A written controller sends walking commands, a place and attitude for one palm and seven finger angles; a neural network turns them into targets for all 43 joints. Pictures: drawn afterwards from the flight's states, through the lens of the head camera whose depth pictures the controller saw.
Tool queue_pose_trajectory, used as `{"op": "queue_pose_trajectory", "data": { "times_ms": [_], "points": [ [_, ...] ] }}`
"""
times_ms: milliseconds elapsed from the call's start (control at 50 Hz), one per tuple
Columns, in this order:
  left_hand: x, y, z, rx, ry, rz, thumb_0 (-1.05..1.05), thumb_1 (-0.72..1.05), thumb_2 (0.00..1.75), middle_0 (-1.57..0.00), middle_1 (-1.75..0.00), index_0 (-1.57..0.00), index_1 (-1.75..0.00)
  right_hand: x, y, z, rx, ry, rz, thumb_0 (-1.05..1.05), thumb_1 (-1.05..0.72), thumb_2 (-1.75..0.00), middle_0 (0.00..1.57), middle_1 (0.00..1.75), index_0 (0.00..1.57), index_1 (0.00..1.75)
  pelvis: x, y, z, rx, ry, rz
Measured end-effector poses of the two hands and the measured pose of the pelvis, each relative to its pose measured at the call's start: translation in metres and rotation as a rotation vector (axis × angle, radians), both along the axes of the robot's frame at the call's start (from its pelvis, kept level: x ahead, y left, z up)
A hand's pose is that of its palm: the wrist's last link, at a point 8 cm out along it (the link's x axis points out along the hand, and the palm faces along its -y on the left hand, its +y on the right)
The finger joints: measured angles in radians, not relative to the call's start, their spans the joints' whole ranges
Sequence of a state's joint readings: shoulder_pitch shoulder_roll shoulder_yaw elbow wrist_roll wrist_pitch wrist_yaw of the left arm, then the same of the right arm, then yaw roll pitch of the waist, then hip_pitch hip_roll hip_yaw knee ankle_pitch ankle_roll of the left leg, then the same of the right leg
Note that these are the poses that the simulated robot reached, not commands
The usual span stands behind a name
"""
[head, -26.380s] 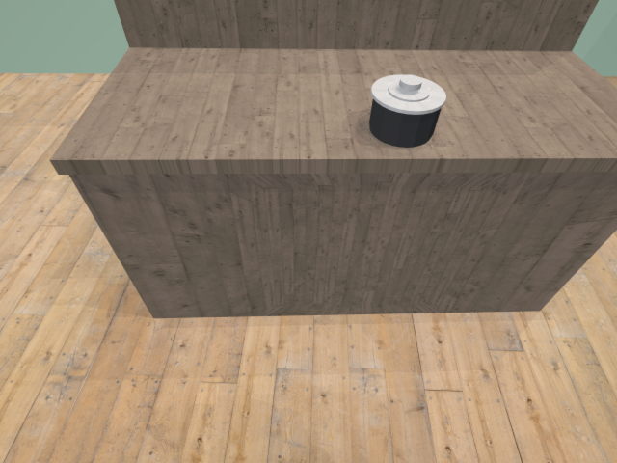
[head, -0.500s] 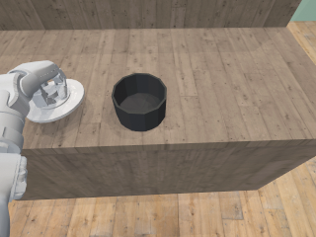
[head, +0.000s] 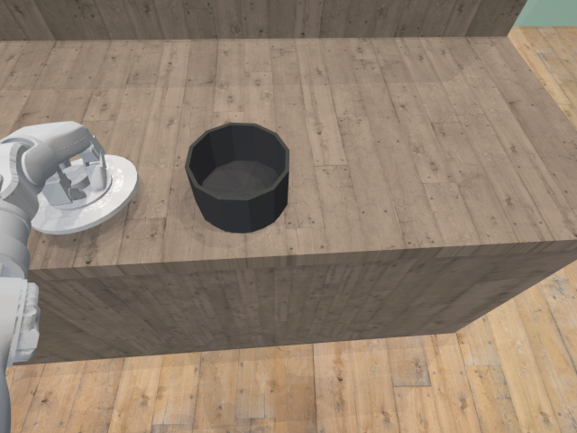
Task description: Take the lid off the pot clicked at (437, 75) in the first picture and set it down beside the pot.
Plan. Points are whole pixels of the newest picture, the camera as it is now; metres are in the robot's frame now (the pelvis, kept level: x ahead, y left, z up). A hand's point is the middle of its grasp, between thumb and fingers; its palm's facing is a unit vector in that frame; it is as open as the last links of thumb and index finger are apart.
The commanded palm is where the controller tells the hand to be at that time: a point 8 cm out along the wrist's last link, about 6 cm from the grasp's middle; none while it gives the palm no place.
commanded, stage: lower the lid onto the table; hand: left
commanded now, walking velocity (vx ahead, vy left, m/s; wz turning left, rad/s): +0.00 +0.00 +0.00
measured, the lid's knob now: (74, 178) +0.48 +0.30 +0.05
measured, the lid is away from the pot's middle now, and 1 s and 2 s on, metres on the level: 0.24 0.26 0.26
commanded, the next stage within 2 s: open the fingers wide in 0.64 s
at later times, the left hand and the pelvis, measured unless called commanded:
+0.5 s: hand (68, 182) +0.46 +0.30 +0.05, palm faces -0.50 -0.10 -0.86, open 5.4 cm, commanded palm +0.50 +0.30 +0.10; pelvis +0.00 +0.01 -0.01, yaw -1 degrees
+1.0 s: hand (68, 190) +0.46 +0.30 +0.04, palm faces -0.44 -0.08 -0.89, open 5.4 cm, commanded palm +0.48 +0.30 +0.09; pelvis -0.02 +0.01 -0.02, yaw -1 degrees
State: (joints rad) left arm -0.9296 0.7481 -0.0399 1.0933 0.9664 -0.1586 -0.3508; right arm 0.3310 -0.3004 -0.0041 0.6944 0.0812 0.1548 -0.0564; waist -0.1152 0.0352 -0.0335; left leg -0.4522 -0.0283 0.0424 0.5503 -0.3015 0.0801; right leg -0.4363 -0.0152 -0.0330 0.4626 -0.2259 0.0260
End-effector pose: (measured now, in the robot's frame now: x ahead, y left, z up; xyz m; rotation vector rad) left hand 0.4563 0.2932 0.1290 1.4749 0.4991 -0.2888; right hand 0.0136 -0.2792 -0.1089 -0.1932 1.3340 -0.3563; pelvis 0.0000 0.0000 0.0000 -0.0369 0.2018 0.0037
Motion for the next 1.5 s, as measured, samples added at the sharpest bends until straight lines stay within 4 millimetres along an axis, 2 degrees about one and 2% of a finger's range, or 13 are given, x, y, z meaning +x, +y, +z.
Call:
{"op": "queue_pose_trajectory", "data": {
  "times_ms": [200, 560, 740, 880, 1180, 1280, 1500],
  "points": [
    [0.003, 0.008, -0.017, -0.008, 0.039, 0.011, -0.04, 0.21, 0.94, -0.56, -0.86, -0.99, -1.07, -0.011, 0.003, -0.001, -0.012, 0.038, -0.022, 0.00, -0.90, -0.90, 0.20, 0.30, 0.20, 0.30, 0.001, 0.002, -0.003, -0.004, 0.027, -0.008],
    [0.019, 0.014, -0.022, -0.010, 0.029, 0.001, -0.06, 0.17, 0.95, -0.57, -0.91, -1.04, -1.08, -0.025, 0.012, -0.008, -0.021, 0.082, -0.037, 0.00, -0.90, -0.90, 0.20, 0.30, 0.20, 0.30, -0.001, 0.010, -0.014, -0.015, 0.088, -0.011],
    [0.019, 0.011, -0.024, 0.008, 0.028, 0.005, -0.07, 0.16, 0.95, -0.57, -0.93, -1.04, -1.08, -0.041, 0.016, -0.014, -0.011, 0.105, -0.054, 0.00, -0.90, -0.90, 0.20, 0.30, 0.20, 0.30, -0.009, 0.010, -0.021, -0.017, 0.107, -0.014],
    [0.008, 0.010, -0.028, 0.035, -0.016, -0.052, -0.06, 0.20, 0.93, -0.53, -0.94, -1.02, -1.08, -0.050, 0.017, -0.016, -0.003, 0.126, -0.063, 0.00, -0.90, -0.90, 0.20, 0.30, 0.20, 0.30, -0.013, 0.010, -0.022, -0.019, 0.103, -0.023],
    [0.007, 0.011, -0.029, 0.004, -0.044, -0.019, -0.04, 0.25, 0.87, -0.48, -0.96, -0.95, -1.08, -0.040, 0.013, -0.016, -0.012, 0.091, -0.043, 0.00, -0.90, -0.90, 0.20, 0.30, 0.20, 0.30, -0.017, 0.009, -0.024, -0.018, 0.103, -0.022],
    [0.010, 0.012, -0.030, -0.012, -0.045, -0.012, -0.02, 0.24, 0.85, -0.48, -0.96, -0.89, -1.06, -0.037, 0.013, -0.015, -0.016, 0.078, -0.044, 0.00, -0.90, -0.90, 0.20, 0.30, 0.20, 0.30, -0.016, 0.008, -0.024, -0.017, 0.107, -0.025],
    [0.017, 0.014, -0.029, -0.005, -0.052, -0.014, -0.01, 0.12, 0.78, -0.54, -0.99, -0.58, -0.92, -0.037, 0.014, -0.017, -0.008, 0.104, -0.052, 0.00, -0.90, -0.90, 0.20, 0.30, 0.20, 0.30, -0.011, 0.008, -0.025, -0.019, 0.123, -0.029]
  ]
}}
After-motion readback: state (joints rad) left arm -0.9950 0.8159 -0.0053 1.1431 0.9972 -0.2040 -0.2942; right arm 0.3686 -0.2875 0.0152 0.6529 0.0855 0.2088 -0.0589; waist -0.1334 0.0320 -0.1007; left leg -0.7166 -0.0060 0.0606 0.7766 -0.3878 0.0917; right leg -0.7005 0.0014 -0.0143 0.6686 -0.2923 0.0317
